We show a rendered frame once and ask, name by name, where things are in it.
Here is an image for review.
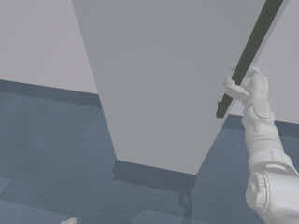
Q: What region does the right robot hand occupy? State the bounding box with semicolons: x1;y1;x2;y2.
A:
222;62;269;107

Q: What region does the handle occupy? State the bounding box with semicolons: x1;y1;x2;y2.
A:
216;0;283;119

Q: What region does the right robot upper arm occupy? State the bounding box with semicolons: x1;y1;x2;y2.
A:
245;170;299;224

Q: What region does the fridge door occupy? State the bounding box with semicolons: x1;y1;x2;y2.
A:
71;0;289;175

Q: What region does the robot right forearm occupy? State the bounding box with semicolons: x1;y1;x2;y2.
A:
241;98;299;177

